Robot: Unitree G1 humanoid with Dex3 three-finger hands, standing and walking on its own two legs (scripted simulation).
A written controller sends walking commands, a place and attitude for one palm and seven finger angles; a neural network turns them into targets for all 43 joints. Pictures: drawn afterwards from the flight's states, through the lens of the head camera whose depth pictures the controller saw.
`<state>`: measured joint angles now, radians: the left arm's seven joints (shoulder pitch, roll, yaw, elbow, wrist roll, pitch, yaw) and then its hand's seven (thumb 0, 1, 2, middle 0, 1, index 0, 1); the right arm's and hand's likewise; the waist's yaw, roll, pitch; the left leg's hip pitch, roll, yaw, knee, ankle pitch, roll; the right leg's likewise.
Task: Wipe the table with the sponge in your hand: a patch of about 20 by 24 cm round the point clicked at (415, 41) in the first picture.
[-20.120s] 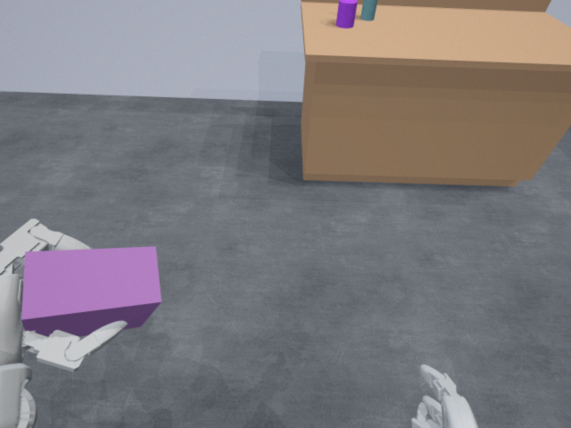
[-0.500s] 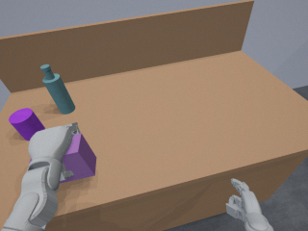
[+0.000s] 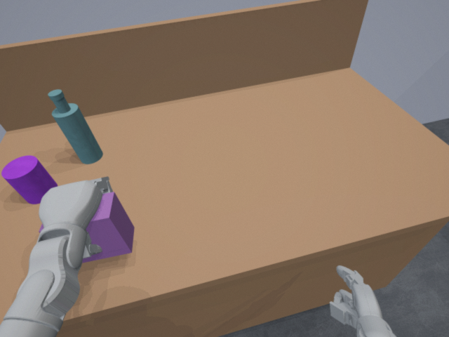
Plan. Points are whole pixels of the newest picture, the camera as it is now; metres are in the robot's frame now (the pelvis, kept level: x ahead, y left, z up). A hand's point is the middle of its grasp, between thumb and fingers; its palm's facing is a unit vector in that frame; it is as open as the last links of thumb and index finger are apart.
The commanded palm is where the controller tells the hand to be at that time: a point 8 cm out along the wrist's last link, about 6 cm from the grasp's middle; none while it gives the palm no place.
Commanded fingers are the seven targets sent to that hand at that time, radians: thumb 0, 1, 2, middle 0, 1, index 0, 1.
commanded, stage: move the sponge above the wiping area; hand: left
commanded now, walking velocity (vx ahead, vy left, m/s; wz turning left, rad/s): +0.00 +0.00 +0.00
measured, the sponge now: (96, 234) +0.26 +0.30 +0.04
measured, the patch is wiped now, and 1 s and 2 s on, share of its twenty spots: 0.00 0.00 0.00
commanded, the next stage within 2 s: lower the sponge onto the table in 0.78 s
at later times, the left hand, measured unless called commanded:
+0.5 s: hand (82, 224) +0.25 +0.31 +0.07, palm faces +0.01 -0.07 -1.00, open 10.3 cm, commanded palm +0.22 +0.30 +0.14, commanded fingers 0.00 0.10 1.30 -1.20 -1.60 -1.20 -1.60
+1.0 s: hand (74, 230) +0.24 +0.31 +0.08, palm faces +0.00 -0.07 -1.00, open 10.3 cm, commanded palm +0.21 +0.30 +0.14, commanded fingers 0.00 0.10 1.30 -1.20 -1.60 -1.20 -1.60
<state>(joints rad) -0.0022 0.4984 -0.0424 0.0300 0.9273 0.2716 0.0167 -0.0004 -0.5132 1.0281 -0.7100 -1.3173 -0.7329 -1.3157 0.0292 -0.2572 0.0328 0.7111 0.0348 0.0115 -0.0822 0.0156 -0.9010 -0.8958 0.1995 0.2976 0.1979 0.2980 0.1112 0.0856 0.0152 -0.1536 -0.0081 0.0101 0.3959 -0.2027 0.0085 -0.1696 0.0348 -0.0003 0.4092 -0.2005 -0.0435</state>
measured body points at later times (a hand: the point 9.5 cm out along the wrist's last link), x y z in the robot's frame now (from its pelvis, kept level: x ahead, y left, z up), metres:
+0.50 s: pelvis +0.01 +0.01 +0.00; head +0.01 -0.02 +0.45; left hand +0.25 +0.31 +0.13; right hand +0.25 -0.20 -0.09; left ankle +0.01 +0.12 -0.74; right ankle +0.01 -0.09 -0.74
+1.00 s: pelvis +0.00 +0.01 +0.00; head -0.01 -0.02 +0.45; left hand +0.24 +0.31 +0.13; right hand +0.24 -0.19 -0.09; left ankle +0.01 +0.12 -0.74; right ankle +0.01 -0.09 -0.74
